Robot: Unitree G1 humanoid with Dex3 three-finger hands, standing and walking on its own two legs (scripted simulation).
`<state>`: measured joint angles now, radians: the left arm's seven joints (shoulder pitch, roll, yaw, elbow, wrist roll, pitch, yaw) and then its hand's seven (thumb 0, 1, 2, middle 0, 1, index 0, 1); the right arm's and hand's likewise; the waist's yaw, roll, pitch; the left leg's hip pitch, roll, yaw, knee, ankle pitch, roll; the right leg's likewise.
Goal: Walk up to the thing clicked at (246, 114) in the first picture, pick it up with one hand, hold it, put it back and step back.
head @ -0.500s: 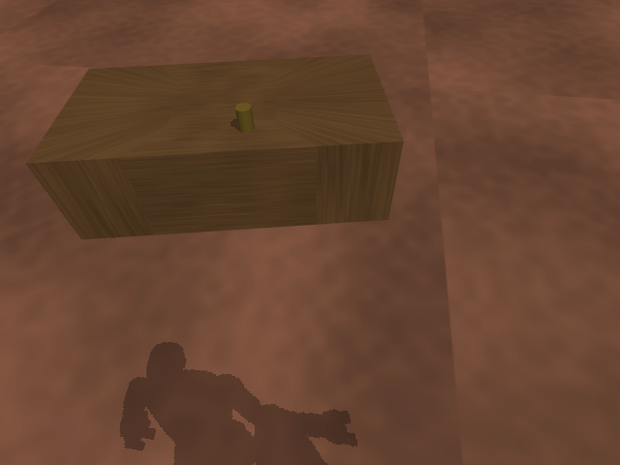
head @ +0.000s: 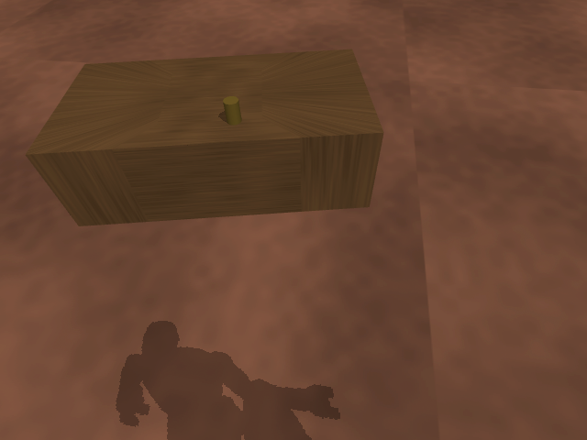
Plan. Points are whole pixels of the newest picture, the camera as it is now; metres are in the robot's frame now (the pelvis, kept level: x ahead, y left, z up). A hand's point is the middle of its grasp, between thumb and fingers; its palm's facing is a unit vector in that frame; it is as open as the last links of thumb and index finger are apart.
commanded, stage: stand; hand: left
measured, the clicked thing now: (232, 110) +1.29 +0.25 -0.32
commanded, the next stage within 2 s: walk up in 0.62 s
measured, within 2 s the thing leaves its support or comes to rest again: neither
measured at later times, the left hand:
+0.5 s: hand out of the picture +0.08 +0.25 -0.16, palm faces -0.03 -0.94 -0.34, open 7.4 cm
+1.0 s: hand out of the picture +0.08 +0.26 -0.14, palm faces +0.06 -0.91 -0.40, open 7.4 cm
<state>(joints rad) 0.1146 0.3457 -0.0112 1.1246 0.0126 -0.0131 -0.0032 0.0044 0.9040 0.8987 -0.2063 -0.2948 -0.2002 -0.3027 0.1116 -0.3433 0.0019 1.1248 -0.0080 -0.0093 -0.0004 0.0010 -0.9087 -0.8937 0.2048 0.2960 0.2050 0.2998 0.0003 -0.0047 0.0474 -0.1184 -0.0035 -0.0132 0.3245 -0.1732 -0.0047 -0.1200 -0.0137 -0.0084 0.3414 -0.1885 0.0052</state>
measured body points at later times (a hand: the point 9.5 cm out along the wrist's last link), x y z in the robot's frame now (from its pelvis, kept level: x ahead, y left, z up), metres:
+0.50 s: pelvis +0.01 +0.00 +0.00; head +0.01 +0.00 +0.45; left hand +0.09 +0.30 -0.13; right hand +0.08 -0.30 -0.13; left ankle +0.00 +0.12 -0.75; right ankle +0.00 -0.12 -0.75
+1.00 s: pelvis +0.09 -0.03 -0.01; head +0.11 -0.04 +0.44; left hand +0.08 +0.30 -0.12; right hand +0.17 -0.35 -0.13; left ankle +0.14 +0.11 -0.70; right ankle +0.01 -0.13 -0.75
